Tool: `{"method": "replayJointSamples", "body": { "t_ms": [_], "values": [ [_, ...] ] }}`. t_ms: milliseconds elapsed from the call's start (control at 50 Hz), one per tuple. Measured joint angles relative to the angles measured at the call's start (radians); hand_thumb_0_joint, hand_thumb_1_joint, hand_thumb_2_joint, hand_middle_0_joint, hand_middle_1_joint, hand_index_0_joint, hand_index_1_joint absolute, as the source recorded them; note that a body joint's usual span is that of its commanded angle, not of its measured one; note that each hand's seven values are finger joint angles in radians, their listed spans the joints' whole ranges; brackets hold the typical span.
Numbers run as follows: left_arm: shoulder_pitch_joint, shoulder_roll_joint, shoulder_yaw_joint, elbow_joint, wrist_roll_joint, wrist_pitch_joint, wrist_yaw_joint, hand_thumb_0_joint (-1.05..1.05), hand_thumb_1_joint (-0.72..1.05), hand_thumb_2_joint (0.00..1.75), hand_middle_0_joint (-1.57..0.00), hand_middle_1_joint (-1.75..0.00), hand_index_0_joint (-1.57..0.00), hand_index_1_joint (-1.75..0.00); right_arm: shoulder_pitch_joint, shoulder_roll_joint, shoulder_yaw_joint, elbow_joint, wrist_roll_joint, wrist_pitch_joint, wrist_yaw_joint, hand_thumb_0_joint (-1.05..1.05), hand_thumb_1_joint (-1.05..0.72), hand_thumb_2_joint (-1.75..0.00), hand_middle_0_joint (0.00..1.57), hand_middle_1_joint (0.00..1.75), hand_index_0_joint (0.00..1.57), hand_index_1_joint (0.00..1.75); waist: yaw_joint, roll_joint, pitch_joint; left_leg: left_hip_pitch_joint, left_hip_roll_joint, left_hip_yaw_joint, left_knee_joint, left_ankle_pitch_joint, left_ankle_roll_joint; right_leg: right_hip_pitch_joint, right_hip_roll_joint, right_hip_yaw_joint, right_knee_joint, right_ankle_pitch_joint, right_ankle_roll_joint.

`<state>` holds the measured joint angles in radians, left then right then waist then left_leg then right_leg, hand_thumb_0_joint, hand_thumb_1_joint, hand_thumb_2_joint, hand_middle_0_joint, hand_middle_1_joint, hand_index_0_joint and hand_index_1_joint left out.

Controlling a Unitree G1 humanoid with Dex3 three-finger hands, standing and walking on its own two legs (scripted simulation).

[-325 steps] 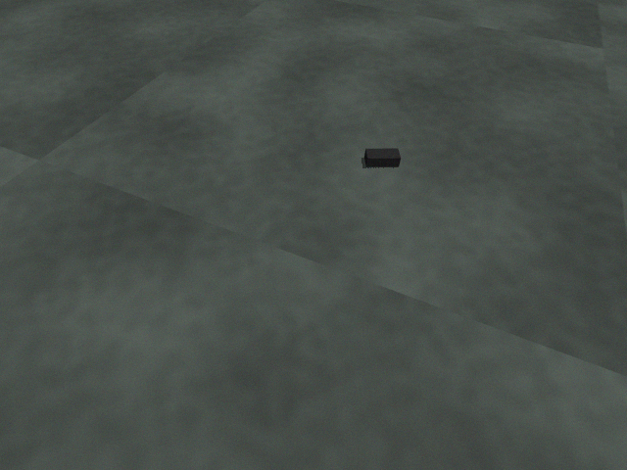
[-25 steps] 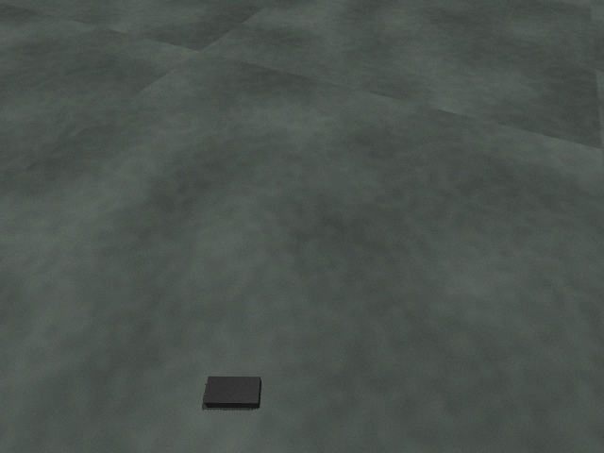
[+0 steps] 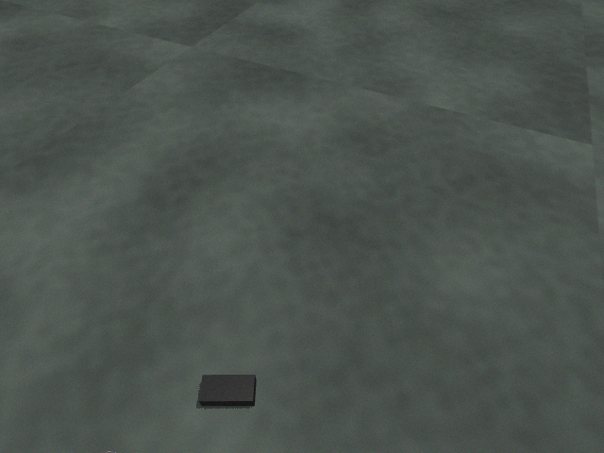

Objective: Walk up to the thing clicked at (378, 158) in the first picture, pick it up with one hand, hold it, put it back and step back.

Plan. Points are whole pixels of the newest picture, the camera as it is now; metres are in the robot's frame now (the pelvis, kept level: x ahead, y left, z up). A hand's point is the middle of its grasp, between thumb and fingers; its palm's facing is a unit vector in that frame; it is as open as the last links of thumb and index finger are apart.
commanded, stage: stand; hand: left
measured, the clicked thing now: (228, 390) +0.41 +0.22 -0.76
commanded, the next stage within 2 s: none
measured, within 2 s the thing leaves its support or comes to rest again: neither
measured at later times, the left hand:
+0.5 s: hand out of the picture +0.06 +0.25 -0.16, palm faces -0.01 -0.94 -0.34, open 7.4 cm
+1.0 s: hand out of the picture +0.07 +0.25 -0.16, palm faces -0.02 -0.94 -0.34, open 7.4 cm
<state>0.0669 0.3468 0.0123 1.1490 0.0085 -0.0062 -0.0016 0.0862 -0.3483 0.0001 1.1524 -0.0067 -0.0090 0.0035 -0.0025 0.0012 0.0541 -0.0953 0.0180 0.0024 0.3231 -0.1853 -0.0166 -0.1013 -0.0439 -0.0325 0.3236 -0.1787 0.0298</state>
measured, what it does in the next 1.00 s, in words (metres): stands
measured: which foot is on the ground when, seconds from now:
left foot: down 0.00-1.00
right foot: down 0.00-1.00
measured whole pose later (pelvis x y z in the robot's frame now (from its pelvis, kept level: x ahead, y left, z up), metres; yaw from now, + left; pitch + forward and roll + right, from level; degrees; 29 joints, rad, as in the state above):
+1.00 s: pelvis -0.01 -0.01 +0.00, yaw +0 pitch -2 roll +0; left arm 0.11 0.35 0.00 1.13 0.01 -0.01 -0.01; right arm 0.11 -0.35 0.01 1.15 -0.01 -0.01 0.01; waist 0.00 0.00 0.05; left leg -0.11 0.03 -0.01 0.32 -0.17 -0.03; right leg -0.12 -0.03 -0.04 0.32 -0.17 0.02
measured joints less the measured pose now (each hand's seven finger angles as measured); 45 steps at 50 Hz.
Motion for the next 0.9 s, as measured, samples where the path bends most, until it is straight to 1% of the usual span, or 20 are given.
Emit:
{"method": "replayJointSamples", "body": {
  "t_ms": [180, 340, 660, 900],
  "values": [
    [0.006, 0.001, -0.007, -0.002, 0.001, 0.003, -0.003, 0.0, 0.9, 0.9, -0.21, -0.3, -0.21, -0.3, -0.016, 0.0, 0.006, -0.007, 0.001, 0.001, 0.002, 0.01, -0.91, -0.9, 0.21, 0.3, 0.2, 0.3, 0.005, 0.002, 0.007, -0.004, 0.002, -0.003, -0.012, 0.015, -0.003, -0.005, 0.003, -0.002, -0.009, 0.013, -0.003],
    [0.026, 0.002, -0.01, 0.001, 0.002, 0.002, -0.005, 0.0, 0.9, 0.9, -0.21, -0.3, -0.21, -0.3, -0.009, 0.0, 0.006, -0.004, -0.001, 0.002, 0.005, 0.01, -0.91, -0.9, 0.21, 0.3, 0.2, 0.3, 0.008, 0.002, 0.0, -0.007, 0.006, -0.007, -0.01, 0.019, -0.007, -0.006, 0.007, -0.006, -0.009, 0.017, -0.007],
    [0.048, 0.004, -0.012, -0.006, 0.003, -0.001, -0.006, 0.0, 0.9, 0.9, -0.21, -0.3, -0.21, -0.3, 0.02, -0.004, 0.003, 0.002, -0.003, 0.006, 0.008, 0.01, -0.91, -0.9, 0.21, 0.3, 0.2, 0.3, 0.006, 0.001, -0.003, -0.021, 0.011, -0.011, 0.001, 0.017, -0.01, -0.016, 0.011, -0.01, -0.003, 0.017, -0.012],
    [0.044, 0.005, -0.014, -0.015, 0.002, -0.002, -0.005, 0.0, 0.9, 0.9, -0.21, -0.3, -0.21, -0.3, 0.024, -0.001, 0.007, -0.004, -0.002, 0.006, 0.007, 0.01, -0.91, -0.9, 0.21, 0.3, 0.2, 0.3, 0.004, 0.0, -0.007, -0.02, 0.011, -0.009, 0.003, 0.012, -0.009, -0.014, 0.011, -0.008, -0.004, 0.014, -0.01]
  ]
}}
